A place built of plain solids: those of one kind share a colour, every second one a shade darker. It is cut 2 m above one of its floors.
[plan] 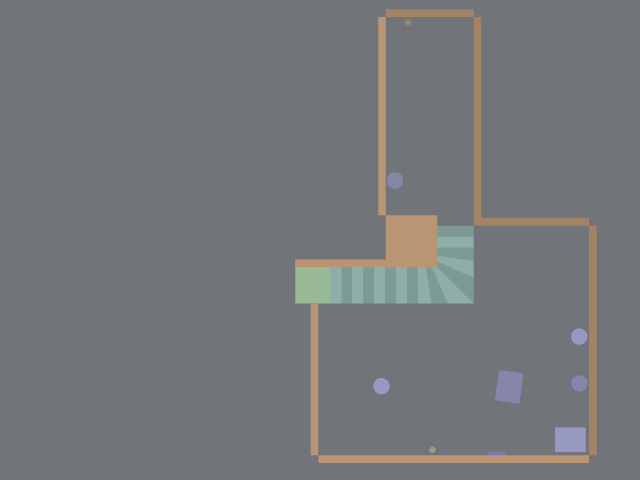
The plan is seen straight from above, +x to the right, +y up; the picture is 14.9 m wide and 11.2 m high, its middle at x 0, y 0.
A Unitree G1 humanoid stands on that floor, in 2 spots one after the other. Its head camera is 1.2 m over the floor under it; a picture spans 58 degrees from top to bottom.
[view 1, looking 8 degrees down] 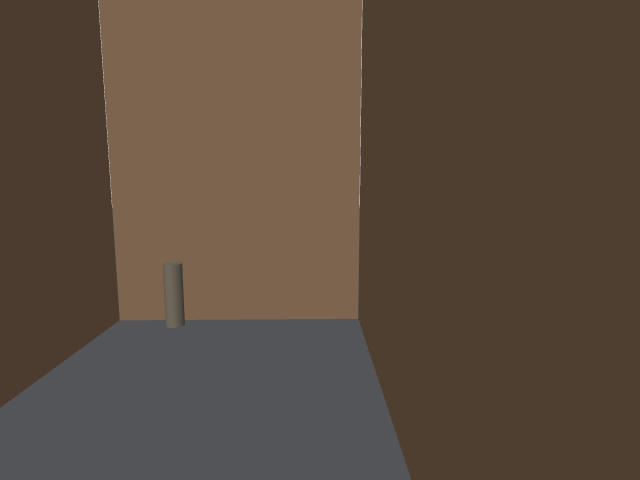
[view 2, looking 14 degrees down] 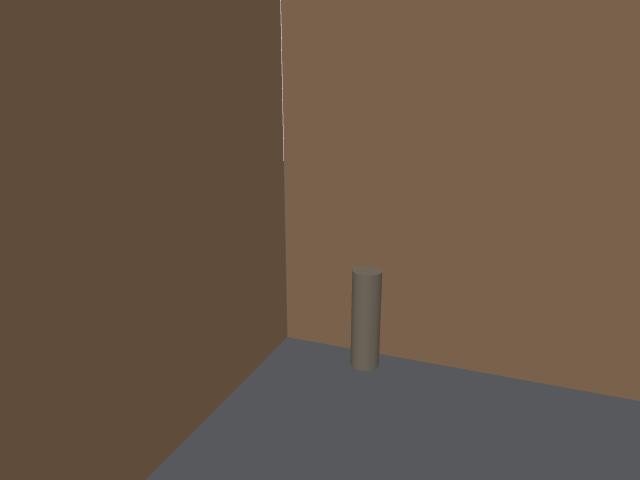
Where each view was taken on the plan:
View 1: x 3.19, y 1.59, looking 89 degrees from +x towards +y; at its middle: wall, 3.65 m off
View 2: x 2.58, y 3.04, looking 111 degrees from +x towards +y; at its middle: wall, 2.39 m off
